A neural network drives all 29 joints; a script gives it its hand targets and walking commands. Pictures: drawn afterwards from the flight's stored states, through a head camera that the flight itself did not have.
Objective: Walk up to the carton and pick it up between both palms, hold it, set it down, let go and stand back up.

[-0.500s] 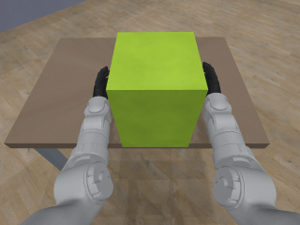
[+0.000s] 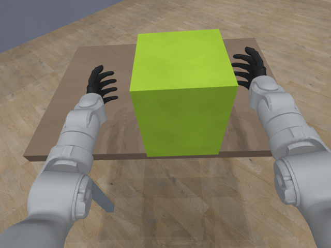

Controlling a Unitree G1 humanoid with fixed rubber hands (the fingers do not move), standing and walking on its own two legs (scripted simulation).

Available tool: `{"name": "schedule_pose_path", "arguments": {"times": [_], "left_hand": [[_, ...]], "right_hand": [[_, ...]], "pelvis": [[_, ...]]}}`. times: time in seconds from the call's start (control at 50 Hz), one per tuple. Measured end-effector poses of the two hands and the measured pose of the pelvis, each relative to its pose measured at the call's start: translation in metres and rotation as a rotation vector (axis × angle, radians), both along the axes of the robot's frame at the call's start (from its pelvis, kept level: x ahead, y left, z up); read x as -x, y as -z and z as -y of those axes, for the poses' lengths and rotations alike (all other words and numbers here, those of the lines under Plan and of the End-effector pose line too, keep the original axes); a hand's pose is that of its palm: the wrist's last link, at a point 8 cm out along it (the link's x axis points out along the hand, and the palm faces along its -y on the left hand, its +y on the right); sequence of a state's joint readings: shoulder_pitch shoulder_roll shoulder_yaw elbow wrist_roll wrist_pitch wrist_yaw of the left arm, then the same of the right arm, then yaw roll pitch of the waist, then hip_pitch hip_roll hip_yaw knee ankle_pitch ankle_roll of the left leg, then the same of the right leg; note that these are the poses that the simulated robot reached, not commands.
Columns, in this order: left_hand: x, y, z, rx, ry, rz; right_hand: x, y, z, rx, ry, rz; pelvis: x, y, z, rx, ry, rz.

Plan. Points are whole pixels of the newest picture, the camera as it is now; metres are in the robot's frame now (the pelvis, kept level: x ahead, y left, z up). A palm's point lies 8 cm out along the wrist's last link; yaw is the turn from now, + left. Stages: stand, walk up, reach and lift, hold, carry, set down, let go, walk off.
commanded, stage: set down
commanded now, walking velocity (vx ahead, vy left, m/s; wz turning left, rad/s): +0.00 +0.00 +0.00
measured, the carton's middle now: (180, 97) +0.49 +0.02 +0.09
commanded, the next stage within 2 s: none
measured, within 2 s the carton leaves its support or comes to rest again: neither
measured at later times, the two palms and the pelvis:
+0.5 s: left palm (83, 82) +0.43 +0.23 +0.19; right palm (274, 64) +0.47 -0.17 +0.21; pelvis -0.01 -0.01 +0.00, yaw +1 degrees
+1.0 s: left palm (83, 84) +0.42 +0.23 +0.19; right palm (284, 68) +0.46 -0.19 +0.20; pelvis +0.01 -0.02 +0.01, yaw +2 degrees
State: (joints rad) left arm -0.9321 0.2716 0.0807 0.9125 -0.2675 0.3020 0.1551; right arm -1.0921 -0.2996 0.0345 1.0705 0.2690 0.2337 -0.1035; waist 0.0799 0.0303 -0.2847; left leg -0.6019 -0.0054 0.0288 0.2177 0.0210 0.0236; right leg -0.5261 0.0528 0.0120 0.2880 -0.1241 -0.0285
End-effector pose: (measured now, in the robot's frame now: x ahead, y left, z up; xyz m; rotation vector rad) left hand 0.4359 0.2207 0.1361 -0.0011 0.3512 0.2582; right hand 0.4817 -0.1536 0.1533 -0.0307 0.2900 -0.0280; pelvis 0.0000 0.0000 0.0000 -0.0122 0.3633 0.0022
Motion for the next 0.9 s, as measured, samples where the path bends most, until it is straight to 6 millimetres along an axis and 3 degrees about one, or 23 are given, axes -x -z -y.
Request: {"name": "schedule_pose_path", "arguments": {"times": [0.14,0.24,0.34,0.5,0.58,0.66,0.8,0.86,0.9], "left_hand": [[0.011,-0.049,-0.013,-0.026,-0.005,0.051],[0.014,-0.074,-0.015,-0.017,0.002,0.055],[0.013,-0.075,-0.014,-0.004,0.011,0.028],[0.007,-0.053,-0.009,-0.005,0.009,-0.026],[0.003,-0.055,-0.005,-0.014,0.003,-0.001],[-0.001,-0.072,0.0,-0.019,0.002,0.028],[-0.002,-0.102,-0.002,0.011,0.004,0.054],[0.001,-0.103,-0.006,0.013,0.018,0.062],[0.001,-0.095,-0.008,0.005,0.053,0.082]], "right_hand": [[0.005,-0.052,0.011,0.021,0.008,0.008],[0.012,-0.074,0.013,0.025,0.017,-0.033],[0.018,-0.077,0.013,0.009,0.019,-0.063],[0.014,-0.054,0.019,-0.011,0.029,-0.089],[0.008,-0.049,0.022,-0.002,0.022,-0.067],[0.002,-0.059,0.025,0.013,0.015,-0.042],[-0.002,-0.093,0.029,0.02,0.002,0.005],[0.0,-0.099,0.032,0.004,0.001,0.016],[0.003,-0.091,0.034,-0.022,0.013,0.013]], "pelvis": [[0.006,0.0,0.004,-0.001,-0.01,0.065],[0.008,0.001,0.01,-0.002,-0.015,0.116],[0.009,0.0,0.014,-0.002,-0.021,0.154],[0.012,-0.002,0.012,0.001,-0.022,0.139],[0.009,-0.002,0.011,0.001,-0.02,0.096],[0.003,-0.002,0.01,0.001,-0.019,0.063],[-0.008,-0.006,0.014,-0.006,-0.015,0.096],[-0.011,-0.008,0.016,-0.008,-0.02,0.149],[-0.01,-0.008,0.016,-0.006,-0.029,0.193]]}}
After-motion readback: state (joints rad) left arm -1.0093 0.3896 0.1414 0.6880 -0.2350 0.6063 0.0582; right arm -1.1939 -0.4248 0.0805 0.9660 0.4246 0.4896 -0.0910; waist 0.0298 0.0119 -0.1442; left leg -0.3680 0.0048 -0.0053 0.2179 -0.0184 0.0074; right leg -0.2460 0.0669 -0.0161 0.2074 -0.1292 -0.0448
